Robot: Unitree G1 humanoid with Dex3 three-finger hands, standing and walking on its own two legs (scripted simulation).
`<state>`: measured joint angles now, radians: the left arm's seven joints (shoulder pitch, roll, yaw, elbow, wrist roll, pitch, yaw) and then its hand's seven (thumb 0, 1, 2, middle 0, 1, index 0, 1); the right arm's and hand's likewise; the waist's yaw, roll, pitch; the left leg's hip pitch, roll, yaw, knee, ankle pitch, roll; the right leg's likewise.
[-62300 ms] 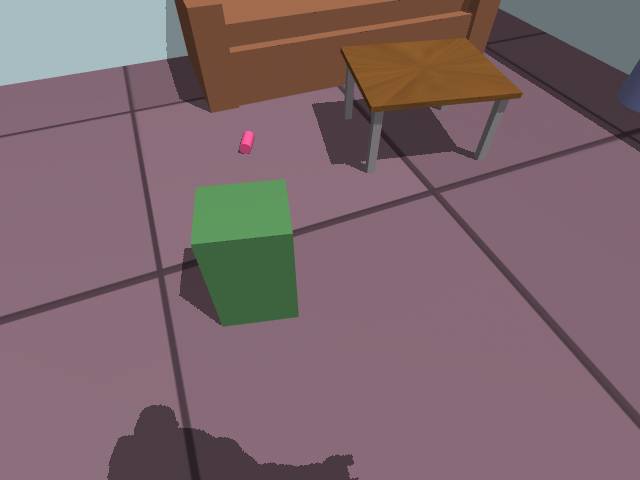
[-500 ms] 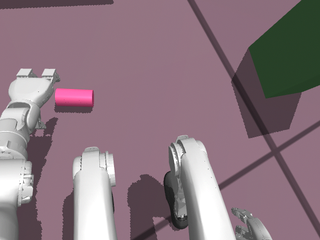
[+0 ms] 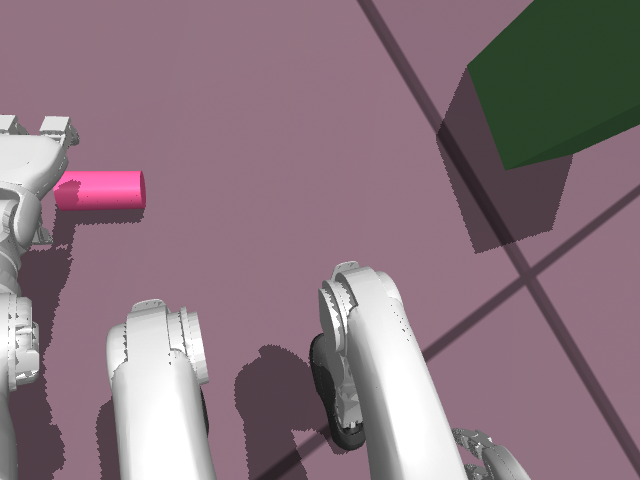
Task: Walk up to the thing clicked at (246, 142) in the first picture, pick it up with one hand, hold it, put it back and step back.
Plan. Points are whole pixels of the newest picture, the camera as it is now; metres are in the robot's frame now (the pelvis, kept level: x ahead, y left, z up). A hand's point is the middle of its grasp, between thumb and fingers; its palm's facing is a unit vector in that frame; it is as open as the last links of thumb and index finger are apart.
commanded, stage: rise first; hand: left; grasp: from above
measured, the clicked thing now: (103, 190) +0.52 +0.24 -0.31
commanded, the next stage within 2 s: approach in 1.72 s
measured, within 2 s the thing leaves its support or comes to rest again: neither
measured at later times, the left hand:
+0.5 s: hand (43, 195) +0.48 +0.28 -0.19, palm faces -0.48 -0.02 -0.88, open 14.0 cm
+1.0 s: hand (37, 194) +0.48 +0.29 -0.19, palm faces -0.47 -0.01 -0.88, open 14.0 cm
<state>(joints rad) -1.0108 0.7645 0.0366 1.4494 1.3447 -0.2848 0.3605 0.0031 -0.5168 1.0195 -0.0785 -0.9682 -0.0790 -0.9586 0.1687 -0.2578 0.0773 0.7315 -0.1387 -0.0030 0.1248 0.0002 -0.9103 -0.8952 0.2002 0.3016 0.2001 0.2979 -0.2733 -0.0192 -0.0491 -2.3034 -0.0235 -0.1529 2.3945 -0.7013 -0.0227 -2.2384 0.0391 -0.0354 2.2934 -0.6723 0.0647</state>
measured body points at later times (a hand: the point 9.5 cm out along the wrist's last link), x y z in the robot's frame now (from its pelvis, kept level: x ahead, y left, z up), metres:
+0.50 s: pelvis +0.00 +0.00 -0.01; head +0.25 +0.08 +0.36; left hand +0.50 +0.28 -0.14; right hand +0.04 -0.27 -0.10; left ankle +0.07 +0.13 -0.30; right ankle +0.10 -0.14 -0.30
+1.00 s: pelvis +0.00 +0.01 -0.01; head +0.25 +0.09 +0.35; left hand +0.50 +0.29 -0.14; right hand +0.03 -0.26 -0.10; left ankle +0.07 +0.13 -0.30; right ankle +0.10 -0.14 -0.30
